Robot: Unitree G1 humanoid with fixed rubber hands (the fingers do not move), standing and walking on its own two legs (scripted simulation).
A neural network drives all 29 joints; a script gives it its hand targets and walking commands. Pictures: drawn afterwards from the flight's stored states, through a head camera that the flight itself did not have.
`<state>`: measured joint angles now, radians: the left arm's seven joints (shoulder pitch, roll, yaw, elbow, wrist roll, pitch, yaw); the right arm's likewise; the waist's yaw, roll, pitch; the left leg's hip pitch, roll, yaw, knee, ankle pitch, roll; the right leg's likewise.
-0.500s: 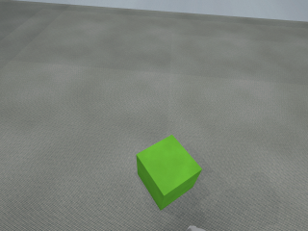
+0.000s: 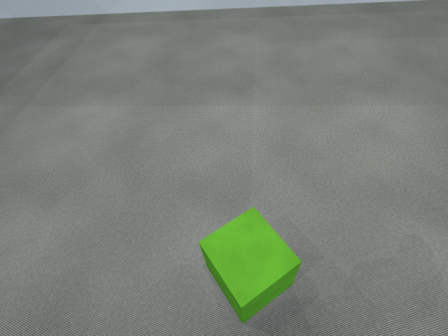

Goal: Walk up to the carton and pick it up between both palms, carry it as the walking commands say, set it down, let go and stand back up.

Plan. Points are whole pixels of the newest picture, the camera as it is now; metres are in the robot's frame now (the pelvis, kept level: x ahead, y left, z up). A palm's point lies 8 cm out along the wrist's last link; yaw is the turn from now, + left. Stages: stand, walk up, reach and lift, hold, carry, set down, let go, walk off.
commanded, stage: walk up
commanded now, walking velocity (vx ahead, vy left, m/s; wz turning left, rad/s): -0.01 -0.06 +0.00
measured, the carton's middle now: (248, 264) +0.48 -0.02 -0.64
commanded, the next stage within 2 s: none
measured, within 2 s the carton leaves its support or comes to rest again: neither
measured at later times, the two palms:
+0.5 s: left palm out of the picture +0.00 +0.21 -0.13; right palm out of the picture +0.01 -0.26 -0.15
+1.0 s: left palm out of the picture +0.00 +0.21 -0.15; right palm out of the picture +0.00 -0.27 -0.12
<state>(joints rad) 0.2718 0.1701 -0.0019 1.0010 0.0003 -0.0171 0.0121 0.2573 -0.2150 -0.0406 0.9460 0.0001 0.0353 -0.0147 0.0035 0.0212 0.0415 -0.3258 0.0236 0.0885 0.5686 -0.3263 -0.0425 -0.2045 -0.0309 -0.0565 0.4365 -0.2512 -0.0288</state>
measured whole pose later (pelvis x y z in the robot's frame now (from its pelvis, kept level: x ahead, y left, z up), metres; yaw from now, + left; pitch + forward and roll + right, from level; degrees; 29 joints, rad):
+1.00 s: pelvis -0.04 -0.03 +0.00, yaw +3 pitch +0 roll -1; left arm 0.23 0.21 0.00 0.97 0.00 0.05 0.01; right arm 0.30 -0.17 -0.04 0.95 0.00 0.02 -0.05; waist 0.00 -0.04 -0.01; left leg -0.17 0.05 0.00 0.43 -0.27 -0.02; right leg -0.38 -0.02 -0.09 0.82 -0.36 -0.01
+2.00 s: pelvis +0.16 -0.34 -0.02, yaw +28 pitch +1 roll +4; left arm 0.22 0.20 0.00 0.85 0.00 0.05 0.01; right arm 0.11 -0.26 -0.08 0.96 0.00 0.08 -0.03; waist -0.02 0.02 0.13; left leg -0.50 -0.02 -0.05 1.31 -0.54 -0.12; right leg -0.33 -0.06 -0.06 0.71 -0.40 -0.04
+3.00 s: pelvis +0.05 -0.32 +0.00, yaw +31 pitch +5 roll -2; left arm 0.28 0.22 0.00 0.91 0.00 0.03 0.01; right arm 0.32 -0.19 0.01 0.95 0.00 -0.03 -0.02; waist -0.02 -0.03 -0.05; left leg -0.16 -0.05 -0.01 0.34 -0.26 0.09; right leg -0.40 -0.06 -0.08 0.82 -0.34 -0.04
